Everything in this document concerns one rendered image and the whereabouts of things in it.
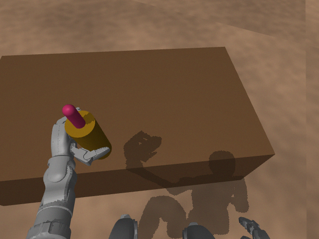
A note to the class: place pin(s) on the bottle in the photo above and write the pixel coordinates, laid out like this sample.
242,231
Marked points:
84,129

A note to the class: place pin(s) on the right robot hand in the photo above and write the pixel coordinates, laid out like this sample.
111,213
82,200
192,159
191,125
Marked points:
253,229

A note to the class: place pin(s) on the left robot hand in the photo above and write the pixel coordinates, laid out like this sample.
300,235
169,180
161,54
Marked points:
63,144

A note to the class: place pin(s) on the left robot arm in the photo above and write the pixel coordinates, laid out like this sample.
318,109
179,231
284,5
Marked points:
56,208

